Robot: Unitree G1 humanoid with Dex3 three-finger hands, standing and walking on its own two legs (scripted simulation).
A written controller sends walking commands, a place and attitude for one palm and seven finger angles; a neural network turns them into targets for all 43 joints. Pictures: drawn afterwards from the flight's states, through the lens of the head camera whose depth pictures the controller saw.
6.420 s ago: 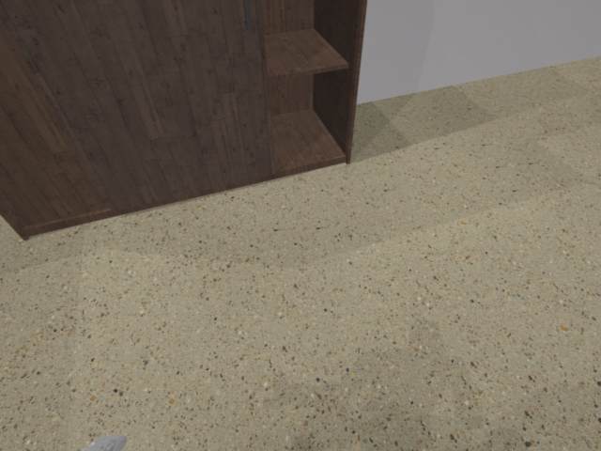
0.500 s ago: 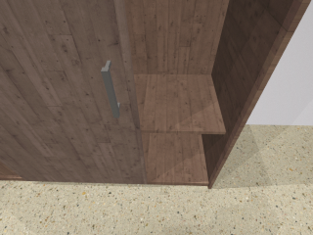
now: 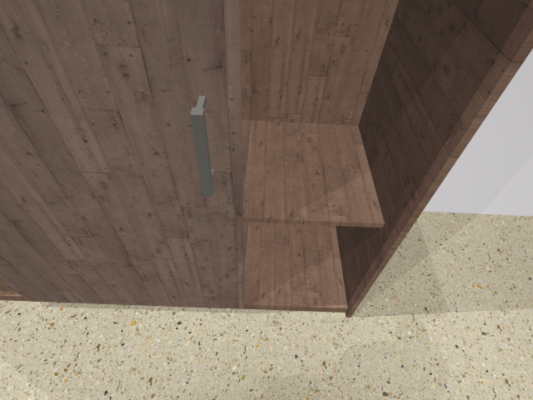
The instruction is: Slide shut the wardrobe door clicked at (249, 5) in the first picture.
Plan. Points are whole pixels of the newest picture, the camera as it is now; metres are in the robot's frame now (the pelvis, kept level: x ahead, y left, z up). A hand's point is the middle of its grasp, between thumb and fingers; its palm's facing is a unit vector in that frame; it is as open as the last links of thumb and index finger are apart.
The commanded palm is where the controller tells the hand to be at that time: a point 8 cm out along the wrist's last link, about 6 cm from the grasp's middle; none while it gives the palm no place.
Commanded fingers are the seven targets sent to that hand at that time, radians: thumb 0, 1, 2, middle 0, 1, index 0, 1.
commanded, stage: come to a stop and stand still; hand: left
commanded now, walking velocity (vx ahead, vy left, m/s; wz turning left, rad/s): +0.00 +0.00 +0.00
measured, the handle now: (205, 149) +0.50 +0.14 +0.09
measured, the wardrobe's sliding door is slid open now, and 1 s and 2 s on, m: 0.40 0.40 0.40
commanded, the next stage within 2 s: look again from close up in 1.34 s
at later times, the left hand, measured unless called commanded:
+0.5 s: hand out of the picture -0.05 +0.14 -0.17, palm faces +0.01 -0.99 -0.17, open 7.4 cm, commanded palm none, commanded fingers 0.00 0.90 0.90 -0.20 -0.30 -0.20 -0.30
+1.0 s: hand out of the picture -0.01 +0.17 -0.17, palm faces +0.00 -0.98 -0.21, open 7.4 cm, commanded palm none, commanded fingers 0.00 0.90 0.90 -0.20 -0.30 -0.20 -0.30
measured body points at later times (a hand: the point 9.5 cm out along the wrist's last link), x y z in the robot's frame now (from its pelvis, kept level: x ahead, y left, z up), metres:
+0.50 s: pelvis -0.03 -0.01 +0.01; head -0.04 -0.02 +0.46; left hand -0.05 +0.19 -0.15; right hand -0.05 -0.23 -0.16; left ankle +0.00 +0.11 -0.74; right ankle -0.04 -0.12 -0.74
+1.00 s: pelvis -0.02 +0.00 +0.00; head -0.01 -0.01 +0.45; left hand -0.01 +0.22 -0.16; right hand -0.03 -0.21 -0.17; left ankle +0.00 +0.11 -0.74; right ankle -0.04 -0.12 -0.74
